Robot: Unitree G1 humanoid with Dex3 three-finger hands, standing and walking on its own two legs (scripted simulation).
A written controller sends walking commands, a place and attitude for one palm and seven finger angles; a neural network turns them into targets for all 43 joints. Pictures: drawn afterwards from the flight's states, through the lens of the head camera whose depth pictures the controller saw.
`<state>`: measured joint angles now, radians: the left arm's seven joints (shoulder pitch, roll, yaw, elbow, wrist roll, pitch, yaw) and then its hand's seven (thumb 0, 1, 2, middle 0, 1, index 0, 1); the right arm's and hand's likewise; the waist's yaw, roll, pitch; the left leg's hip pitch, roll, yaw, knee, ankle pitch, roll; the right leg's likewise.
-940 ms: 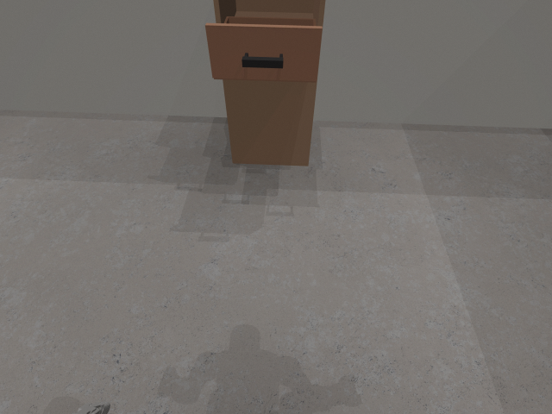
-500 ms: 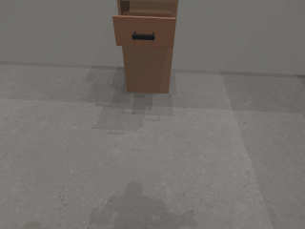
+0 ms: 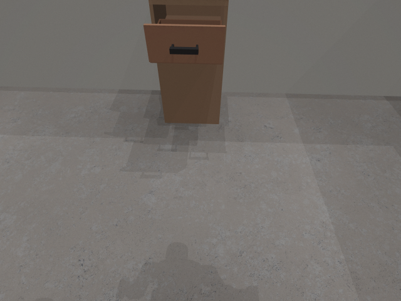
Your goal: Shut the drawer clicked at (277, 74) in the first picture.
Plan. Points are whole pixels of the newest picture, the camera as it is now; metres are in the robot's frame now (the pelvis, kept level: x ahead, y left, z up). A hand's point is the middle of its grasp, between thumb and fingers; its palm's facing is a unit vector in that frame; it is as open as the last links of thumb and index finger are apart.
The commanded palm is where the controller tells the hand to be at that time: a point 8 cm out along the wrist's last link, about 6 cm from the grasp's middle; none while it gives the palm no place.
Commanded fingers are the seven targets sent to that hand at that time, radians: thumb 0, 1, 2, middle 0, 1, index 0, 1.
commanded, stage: look at it before walking up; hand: left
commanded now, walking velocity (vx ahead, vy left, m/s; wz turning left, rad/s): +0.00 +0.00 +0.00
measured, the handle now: (184, 48) +1.19 +0.14 -0.03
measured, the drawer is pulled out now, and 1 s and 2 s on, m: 0.29 0.29 0.29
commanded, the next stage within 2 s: walk to a spot facing it in 0.50 s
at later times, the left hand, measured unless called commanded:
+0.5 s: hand out of the picture +0.07 +0.25 -0.16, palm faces -0.03 -0.94 -0.33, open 7.4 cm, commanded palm none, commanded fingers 0.00 0.90 0.90 -0.20 -0.30 -0.20 -0.30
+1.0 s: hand out of the picture +0.04 +0.20 -0.20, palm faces -0.07 -0.99 -0.14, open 7.4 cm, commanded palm none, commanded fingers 0.00 0.90 0.90 -0.20 -0.30 -0.20 -0.30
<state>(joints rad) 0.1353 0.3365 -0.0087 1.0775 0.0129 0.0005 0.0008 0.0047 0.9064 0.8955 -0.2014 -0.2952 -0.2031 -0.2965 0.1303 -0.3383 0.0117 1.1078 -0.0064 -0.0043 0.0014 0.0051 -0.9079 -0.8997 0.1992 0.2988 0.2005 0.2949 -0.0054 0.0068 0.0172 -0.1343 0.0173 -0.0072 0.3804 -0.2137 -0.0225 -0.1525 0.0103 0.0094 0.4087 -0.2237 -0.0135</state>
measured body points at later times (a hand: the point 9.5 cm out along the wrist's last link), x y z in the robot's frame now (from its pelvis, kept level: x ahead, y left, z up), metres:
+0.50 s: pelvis +0.00 +0.00 +0.00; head +0.00 +0.00 +0.45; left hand +0.07 +0.30 -0.13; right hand +0.07 -0.29 -0.13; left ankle +0.00 +0.14 -0.74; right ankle +0.00 -0.11 -0.74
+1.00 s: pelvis +0.08 +0.02 -0.02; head +0.08 +0.04 +0.43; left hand +0.05 +0.25 -0.18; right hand +0.02 -0.21 -0.16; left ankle +0.00 +0.14 -0.74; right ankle +0.01 -0.09 -0.69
